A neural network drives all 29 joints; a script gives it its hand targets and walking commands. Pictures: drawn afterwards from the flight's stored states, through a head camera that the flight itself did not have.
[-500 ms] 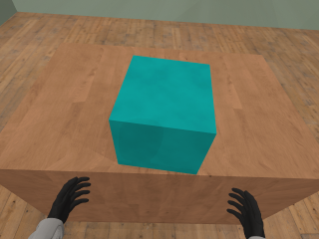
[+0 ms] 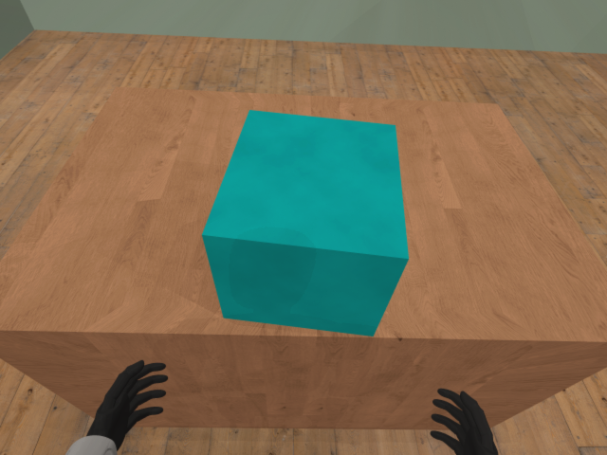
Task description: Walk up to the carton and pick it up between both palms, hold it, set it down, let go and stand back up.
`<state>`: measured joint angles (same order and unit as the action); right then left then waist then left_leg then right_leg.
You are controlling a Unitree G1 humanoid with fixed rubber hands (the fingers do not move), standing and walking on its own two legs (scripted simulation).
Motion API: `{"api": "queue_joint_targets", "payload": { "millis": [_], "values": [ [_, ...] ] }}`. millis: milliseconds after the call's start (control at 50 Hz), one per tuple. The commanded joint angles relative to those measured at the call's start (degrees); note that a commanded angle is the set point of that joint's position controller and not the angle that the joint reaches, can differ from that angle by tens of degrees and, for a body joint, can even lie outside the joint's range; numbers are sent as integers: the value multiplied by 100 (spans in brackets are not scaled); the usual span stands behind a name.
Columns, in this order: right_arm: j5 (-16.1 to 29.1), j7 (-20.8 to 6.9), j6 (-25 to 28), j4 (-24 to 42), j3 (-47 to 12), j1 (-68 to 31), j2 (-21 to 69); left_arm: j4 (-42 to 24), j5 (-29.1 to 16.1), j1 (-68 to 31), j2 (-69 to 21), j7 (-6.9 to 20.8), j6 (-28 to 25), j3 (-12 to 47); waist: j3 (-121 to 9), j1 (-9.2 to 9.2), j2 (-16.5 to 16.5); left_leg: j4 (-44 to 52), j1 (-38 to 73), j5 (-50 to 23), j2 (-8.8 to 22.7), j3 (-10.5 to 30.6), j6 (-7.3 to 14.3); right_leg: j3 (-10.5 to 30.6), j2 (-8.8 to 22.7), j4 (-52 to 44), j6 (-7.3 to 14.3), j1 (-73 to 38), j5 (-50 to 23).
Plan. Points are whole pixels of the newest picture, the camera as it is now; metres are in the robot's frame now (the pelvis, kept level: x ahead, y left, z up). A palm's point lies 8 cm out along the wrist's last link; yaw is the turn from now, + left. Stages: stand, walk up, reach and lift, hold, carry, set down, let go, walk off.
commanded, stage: set down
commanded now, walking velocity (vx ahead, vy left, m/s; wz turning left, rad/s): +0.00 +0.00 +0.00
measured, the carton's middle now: (310, 220) +0.49 +0.00 +0.01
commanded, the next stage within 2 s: let go in 0.58 s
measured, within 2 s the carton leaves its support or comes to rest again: neither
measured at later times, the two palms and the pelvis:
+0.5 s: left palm (106, 444) +0.17 +0.25 -0.06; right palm out of the picture +0.14 -0.21 -0.08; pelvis +0.00 +0.00 +0.00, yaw +0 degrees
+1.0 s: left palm (122, 451) +0.16 +0.24 -0.07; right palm out of the picture +0.14 -0.22 -0.09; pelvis +0.00 -0.01 +0.00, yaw +0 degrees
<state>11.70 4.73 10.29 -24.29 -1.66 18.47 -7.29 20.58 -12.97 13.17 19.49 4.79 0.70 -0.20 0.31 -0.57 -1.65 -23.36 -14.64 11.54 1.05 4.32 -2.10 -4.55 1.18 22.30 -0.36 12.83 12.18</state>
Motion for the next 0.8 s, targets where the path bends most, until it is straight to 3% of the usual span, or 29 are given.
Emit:
{"api": "queue_joint_targets", "payload": {
  "millis": [0,40,140,280,320,400,420,500,580,600,620,780],
  "values": [
    [-921,-122,446,36,149,-473,-416,-612,550,-149,641,-73,-194,-439,-752,123,472,279,1316,-1679,-222,-958,-144,398,-196,-566,35,-851,-878],
    [-957,-163,473,-70,178,-586,-444,-504,586,-170,612,-96,-134,-400,-677,98,367,308,1295,-1529,-201,-929,-110,374,-220,-588,62,-779,-775],
    [-1017,-201,449,-159,255,-648,-423,-441,578,-250,603,-174,-40,-334,-722,98,464,369,1111,-1138,-185,-967,-98,364,-170,-558,72,-806,-553],
    [-1126,-279,479,-602,324,-798,-476,-333,639,-331,478,-257,120,-206,-641,13,452,306,1209,-1273,-189,-953,-143,257,-195,-491,40,-713,-687],
    [-1076,-259,514,-430,263,-728,-472,-413,599,-253,558,-223,84,-243,-801,-1,381,250,1223,-1416,-205,-967,-118,286,-172,-490,19,-764,-858],
    [-1160,-339,473,-916,375,-942,-638,-218,733,-300,341,-294,233,-116,-577,-30,627,320,1229,-1105,-182,-940,-185,195,-220,-470,89,-561,-434],
    [-1141,-323,479,-779,332,-918,-563,-282,651,-335,425,-276,200,-84,-681,-80,493,300,1164,-1110,-196,-953,-146,236,-173,-489,65,-682,-556],
    [-1173,-391,528,-1013,417,-977,-696,-219,795,-231,332,-330,265,-154,-716,9,571,320,1172,-1332,-185,-950,-214,152,-254,-409,84,-765,-627],
    [-1248,-409,522,-1157,449,-1120,-703,-143,739,-341,277,-337,313,-41,-646,-91,470,333,1137,-1165,-175,-948,-193,124,-252,-421,68,-648,-512],
    [-1235,-429,523,-1307,465,-1166,-761,-215,791,-369,233,-363,337,-17,-636,-105,592,362,1155,-1168,-170,-943,-235,95,-283,-404,95,-654,-460],
    [-1217,-419,556,-1119,442,-1101,-685,-203,737,-307,271,-345,310,-34,-697,-66,481,347,1110,-1230,-190,-962,-199,117,-254,-406,71,-726,-548],
    [-1281,-474,571,-1424,519,-1162,-810,-141,835,-278,158,-394,389,-4,-665,-109,479,341,1101,-1214,-182,-959,-200,40,-291,-340,59,-677,-583]
  ]
}}
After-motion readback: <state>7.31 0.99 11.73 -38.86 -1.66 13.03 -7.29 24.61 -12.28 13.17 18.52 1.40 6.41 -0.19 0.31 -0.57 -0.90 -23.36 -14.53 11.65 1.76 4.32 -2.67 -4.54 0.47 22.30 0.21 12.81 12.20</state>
